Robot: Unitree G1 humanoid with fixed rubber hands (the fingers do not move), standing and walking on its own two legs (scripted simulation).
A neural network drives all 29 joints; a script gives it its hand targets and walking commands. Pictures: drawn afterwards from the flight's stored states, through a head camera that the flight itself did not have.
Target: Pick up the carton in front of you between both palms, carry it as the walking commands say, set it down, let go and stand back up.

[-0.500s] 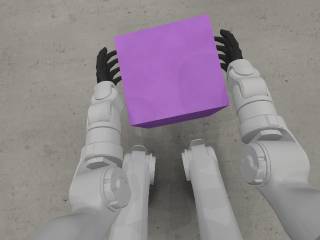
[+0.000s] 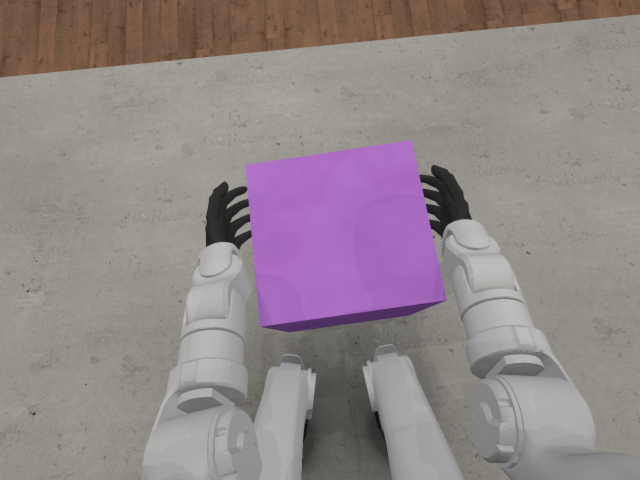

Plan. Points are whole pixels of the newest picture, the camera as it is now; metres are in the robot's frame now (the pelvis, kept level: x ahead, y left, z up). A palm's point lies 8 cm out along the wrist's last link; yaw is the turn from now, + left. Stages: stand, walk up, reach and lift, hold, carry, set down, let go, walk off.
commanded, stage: reach and lift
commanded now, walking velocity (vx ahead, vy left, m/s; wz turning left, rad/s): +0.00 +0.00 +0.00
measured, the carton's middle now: (340, 252) +0.41 -0.02 -0.13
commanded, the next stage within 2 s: hold in 1.82 s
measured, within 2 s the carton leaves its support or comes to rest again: neither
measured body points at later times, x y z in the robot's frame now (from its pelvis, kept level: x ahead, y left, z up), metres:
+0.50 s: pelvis +0.05 +0.00 +0.14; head +0.12 -0.01 +0.58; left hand +0.39 +0.14 +0.11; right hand +0.38 -0.16 +0.10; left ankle +0.07 +0.13 -0.56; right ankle +0.08 -0.12 -0.56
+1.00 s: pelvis +0.06 +0.01 +0.18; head +0.02 +0.01 +0.63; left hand +0.37 +0.15 +0.20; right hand +0.35 -0.15 +0.19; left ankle +0.07 +0.13 -0.56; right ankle +0.08 -0.12 -0.56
